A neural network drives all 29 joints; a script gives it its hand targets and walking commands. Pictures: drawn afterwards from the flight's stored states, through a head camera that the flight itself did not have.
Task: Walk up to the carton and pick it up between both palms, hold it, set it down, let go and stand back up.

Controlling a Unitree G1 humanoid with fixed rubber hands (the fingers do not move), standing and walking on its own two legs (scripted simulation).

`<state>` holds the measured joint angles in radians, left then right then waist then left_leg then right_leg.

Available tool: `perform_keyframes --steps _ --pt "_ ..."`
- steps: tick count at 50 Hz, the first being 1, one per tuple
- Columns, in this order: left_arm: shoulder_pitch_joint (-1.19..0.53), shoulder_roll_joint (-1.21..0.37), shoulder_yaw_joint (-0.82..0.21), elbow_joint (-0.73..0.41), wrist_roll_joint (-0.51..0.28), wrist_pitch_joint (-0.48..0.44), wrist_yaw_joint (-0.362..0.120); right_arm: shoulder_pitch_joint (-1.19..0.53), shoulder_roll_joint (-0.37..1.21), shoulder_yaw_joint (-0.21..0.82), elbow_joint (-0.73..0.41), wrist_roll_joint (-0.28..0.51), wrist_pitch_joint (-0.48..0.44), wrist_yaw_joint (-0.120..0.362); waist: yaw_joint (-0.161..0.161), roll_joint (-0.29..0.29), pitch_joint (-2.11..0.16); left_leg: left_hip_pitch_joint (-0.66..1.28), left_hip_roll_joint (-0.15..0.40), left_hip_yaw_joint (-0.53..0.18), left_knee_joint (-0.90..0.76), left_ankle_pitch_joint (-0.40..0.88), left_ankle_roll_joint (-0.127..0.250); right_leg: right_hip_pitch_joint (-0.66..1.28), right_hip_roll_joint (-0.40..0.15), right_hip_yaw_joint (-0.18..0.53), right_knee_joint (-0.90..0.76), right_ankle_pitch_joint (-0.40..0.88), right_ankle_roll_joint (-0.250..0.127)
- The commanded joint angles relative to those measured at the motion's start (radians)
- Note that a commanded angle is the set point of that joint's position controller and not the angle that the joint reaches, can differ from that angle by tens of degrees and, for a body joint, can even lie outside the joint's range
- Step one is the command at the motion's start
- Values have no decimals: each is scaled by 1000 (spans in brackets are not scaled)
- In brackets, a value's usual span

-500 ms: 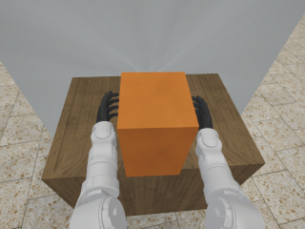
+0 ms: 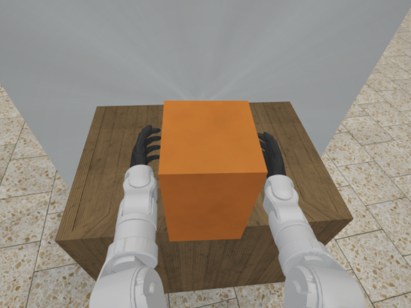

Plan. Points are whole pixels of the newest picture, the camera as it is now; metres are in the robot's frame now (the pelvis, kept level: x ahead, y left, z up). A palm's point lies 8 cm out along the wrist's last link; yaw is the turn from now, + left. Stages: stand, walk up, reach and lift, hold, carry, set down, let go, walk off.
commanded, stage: reach and lift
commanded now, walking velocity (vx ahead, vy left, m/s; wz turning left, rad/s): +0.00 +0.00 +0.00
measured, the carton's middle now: (205, 176) +0.41 +0.00 +0.00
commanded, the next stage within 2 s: none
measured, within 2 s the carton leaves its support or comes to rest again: leaves its support in 0.06 s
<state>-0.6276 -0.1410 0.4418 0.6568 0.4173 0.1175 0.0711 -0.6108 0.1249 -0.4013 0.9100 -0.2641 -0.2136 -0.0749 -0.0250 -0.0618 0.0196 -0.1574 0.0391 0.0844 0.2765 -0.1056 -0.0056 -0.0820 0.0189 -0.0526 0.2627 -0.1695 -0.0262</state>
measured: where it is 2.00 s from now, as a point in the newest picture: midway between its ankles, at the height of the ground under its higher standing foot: outside the picture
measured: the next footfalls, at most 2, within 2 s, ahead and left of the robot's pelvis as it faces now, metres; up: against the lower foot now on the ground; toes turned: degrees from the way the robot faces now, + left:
none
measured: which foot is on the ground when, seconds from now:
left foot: down 0.00-1.00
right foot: down 0.00-1.00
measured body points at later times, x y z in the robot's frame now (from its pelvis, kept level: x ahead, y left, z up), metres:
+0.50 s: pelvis -0.02 +0.01 +0.00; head -0.04 +0.05 +0.45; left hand +0.39 +0.16 +0.13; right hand +0.37 -0.12 +0.12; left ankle +0.03 +0.12 -0.75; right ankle -0.02 -0.10 -0.75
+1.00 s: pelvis -0.02 +0.01 +0.00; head -0.06 +0.05 +0.44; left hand +0.38 +0.17 +0.18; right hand +0.38 -0.11 +0.17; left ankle +0.03 +0.12 -0.75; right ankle -0.02 -0.10 -0.75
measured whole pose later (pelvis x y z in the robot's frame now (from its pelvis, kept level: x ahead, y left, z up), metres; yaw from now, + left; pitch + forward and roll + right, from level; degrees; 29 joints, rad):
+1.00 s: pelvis -0.02 +0.01 +0.00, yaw +1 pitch -8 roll -1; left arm -0.74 -0.05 0.35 0.42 0.40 0.55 0.06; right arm -0.77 0.04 -0.14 0.83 0.07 0.10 -0.15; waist -0.08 -0.09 0.04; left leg -0.05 0.02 0.06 0.31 -0.12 0.01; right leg 0.05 0.00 -0.08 0.26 -0.17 -0.01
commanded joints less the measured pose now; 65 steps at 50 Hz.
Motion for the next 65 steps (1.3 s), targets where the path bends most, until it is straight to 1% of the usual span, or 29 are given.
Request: perform_keyframes --steps 1,5,6,8,9,13,14,15,18,21,24,26,28,32,33,34,37,38,40,41,42,43,47,51,53,55,61,64,65 --pt "-553 -486 -358 -43 -40 -46 -129 -682 419 336 -155 -12 -78 106 15 47 -490 209 -15 19 19 193 8 111 -12 -36 29 463 77" --pt "-581 -490 -376 -42 -57 -34 -129 -697 418 354 -144 7 -65 101 6 40 -486 216 -14 13 18 182 10 116 -13 -33 25 452 75" --pt "-575 -479 -372 -31 -54 -21 -134 -691 417 355 -129 14 -52 98 10 38 -458 214 -16 16 12 156 14 116 -14 -30 16 424 74" --pt "-601 -484 -384 -49 -67 0 -140 -721 411 350 -148 25 -42 95 -1 39 -465 209 -16 17 4 124 13 106 -14 -34 9 380 72" --pt "-600 -489 -387 -51 -74 10 -139 -733 407 355 -155 36 -36 94 6 39 -462 217 -16 14 4 122 15 95 -13 -36 7 362 70" --pt "-615 -469 -387 -63 -79 71 -151 -734 397 352 -129 67 17 86 -13 37 -390 229 -21 12 -10 72 19 89 -16 -36 -11 297 70" --pt "-628 -477 -387 -71 -83 78 -154 -759 393 348 -149 75 15 85 -10 41 -407 237 -23 12 -10 74 17 78 -14 -41 -11 283 71" --pt "-609 -460 -373 -47 -75 96 -158 -751 389 350 -124 84 32 84 -3 40 -350 236 -24 13 -13 56 20 72 -15 -38 -21 254 69" --pt "-650 -489 -410 -103 -101 118 -155 -801 377 352 -173 110 33 80 -20 66 -419 287 -19 6 1 108 5 50 -7 -52 -22 239 63" --pt "-626 -486 -427 -107 -99 146 -151 -778 360 368 -145 134 58 79 -33 62 -394 345 -13 -8 20 158 -5 35 3 -57 -34 231 50" --pt "-612 -473 -425 -107 -100 181 -158 -786 352 378 -144 163 84 72 -31 62 -352 338 -18 -9 10 127 0 36 2 -55 -44 188 53" --pt "-666 -480 -441 -141 -119 191 -156 -843 355 383 -187 180 83 70 -30 70 -383 324 -21 -8 12 120 -2 34 3 -55 -39 172 55" --pt "-697 -496 -461 -169 -129 189 -147 -884 362 399 -213 194 77 73 -25 76 -433 346 -19 -12 19 151 -6 26 7 -60 -32 184 48" --pt "-676 -509 -487 -196 -140 230 -144 -875 354 428 -219 232 107 64 -40 83 -433 403 -14 -25 45 213 -15 8 13 -61 -39 196 46" --pt "-625 -490 -482 -171 -129 255 -148 -837 349 447 -192 251 134 59 -46 79 -377 407 -16 -30 43 211 -8 20 13 -57 -45 199 47" --pt "-652 -488 -481 -201 -136 267 -155 -851 347 441 -211 258 143 52 -56 77 -374 383 -20 -28 41 187 -7 36 11 -51 -43 193 52" --pt "-691 -486 -479 -213 -141 296 -160 -920 359 454 -266 277 159 42 -51 70 -382 340 -30 -29 26 126 6 59 5 -48 -33 170 59" --pt "-702 -486 -485 -233 -146 303 -158 -916 368 458 -260 289 171 41 -55 80 -377 342 -31 -31 28 133 7 55 5 -47 -28 179 58" --pt "-694 -490 -495 -252 -155 317 -156 -926 381 494 -300 314 181 38 -44 76 -410 360 -31 -36 45 182 8 68 8 -45 -19 222 63" --pt "-720 -496 -501 -283 -162 316 -156 -952 389 503 -338 322 179 36 -50 71 -447 361 -33 -37 51 212 6 81 10 -47 -12 256 68" --pt "-672 -484 -498 -246 -148 339 -158 -921 387 524 -304 335 206 31 -51 79 -388 366 -35 -43 51 200 9 78 8 -43 -17 247 69" --pt "-697 -487 -499 -281 -154 345 -163 -942 382 529 -343 337 208 24 -56 58 -410 363 -35 -39 55 208 11 87 11 -46 -14 262 78" --pt "-700 -467 -478 -290 -139 379 -177 -924 396 538 -332 353 245 12 -57 60 -367 331 -42 -40 38 161 21 97 6 -40 -17 243 81" --pt "-721 -463 -488 -328 -145 416 -187 -963 400 551 -387 381 272 1 -66 61 -383 339 -47 -40 41 155 20 103 10 -44 -15 236 85" --pt "-722 -445 -478 -332 -142 431 -189 -951 389 550 -377 384 288 -2 -69 62 -361 340 -47 -41 38 152 19 94 10 -47 -20 219 83" --pt "-720 -449 -487 -331 -149 449 -193 -958 382 548 -392 394 301 -7 -84 67 -353 354 -44 -45 38 143 17 88 11 -47 -22 208 83" --pt "-750 -446 -509 -384 -159 479 -192 -989 394 580 -437 428 333 -18 -82 70 -379 358 -46 -48 50 175 15 88 16 -47 -20 220 84" --pt "-751 -439 -501 -388 -157 499 -201 -984 393 583 -434 439 357 -25 -82 75 -362 343 -47 -43 41 149 13 99 14 -43 -23 206 86" --pt "-757 -437 -508 -396 -164 503 -202 -990 390 586 -444 444 359 -27 -90 80 -373 344 -47 -45 43 157 12 101 16 -43 -20 209 85"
